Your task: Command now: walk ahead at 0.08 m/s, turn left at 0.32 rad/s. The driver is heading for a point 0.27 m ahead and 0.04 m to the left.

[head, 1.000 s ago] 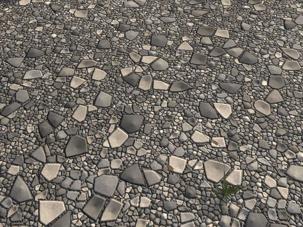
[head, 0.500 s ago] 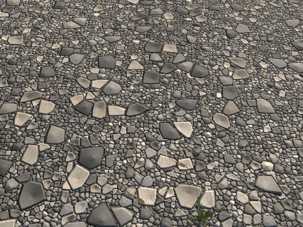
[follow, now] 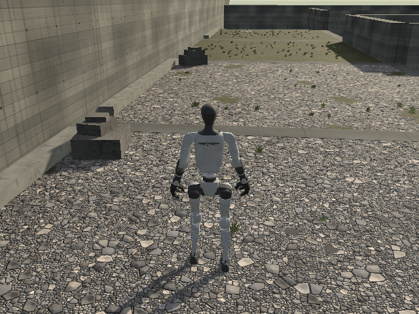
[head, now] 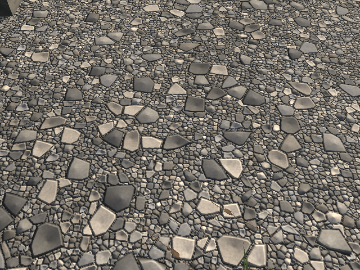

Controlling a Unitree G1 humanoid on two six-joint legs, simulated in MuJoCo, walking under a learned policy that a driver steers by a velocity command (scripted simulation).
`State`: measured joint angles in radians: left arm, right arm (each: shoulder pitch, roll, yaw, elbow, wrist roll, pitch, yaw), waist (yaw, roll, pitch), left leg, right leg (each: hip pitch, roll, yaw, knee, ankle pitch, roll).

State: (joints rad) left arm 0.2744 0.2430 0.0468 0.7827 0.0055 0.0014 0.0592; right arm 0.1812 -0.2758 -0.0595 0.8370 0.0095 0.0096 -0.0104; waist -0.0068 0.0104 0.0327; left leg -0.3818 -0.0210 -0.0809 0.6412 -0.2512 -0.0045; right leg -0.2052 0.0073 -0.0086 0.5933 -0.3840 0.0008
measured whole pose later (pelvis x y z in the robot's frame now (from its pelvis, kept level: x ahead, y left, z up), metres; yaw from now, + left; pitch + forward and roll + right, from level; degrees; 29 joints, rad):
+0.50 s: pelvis +0.05 +0.05 +0.02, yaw +9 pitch +1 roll -1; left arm 0.18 0.28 0.07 0.77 -0.01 0.02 0.06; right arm 0.15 -0.23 -0.03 0.80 -0.01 -0.01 -0.01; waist -0.01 -0.04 0.03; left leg -0.21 -0.10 -0.03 0.41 -0.21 0.09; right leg -0.39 -0.07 0.07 0.77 -0.35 0.10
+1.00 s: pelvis +0.07 +0.02 +0.01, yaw +9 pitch -2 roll +0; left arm 0.20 0.24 0.05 0.93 0.00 -0.02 0.03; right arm 0.16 -0.24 -0.03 0.97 0.00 0.02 -0.02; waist 0.00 0.00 0.04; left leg -0.16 -0.06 -0.06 0.48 -0.29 0.04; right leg -0.18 -0.02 0.03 0.48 -0.27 0.03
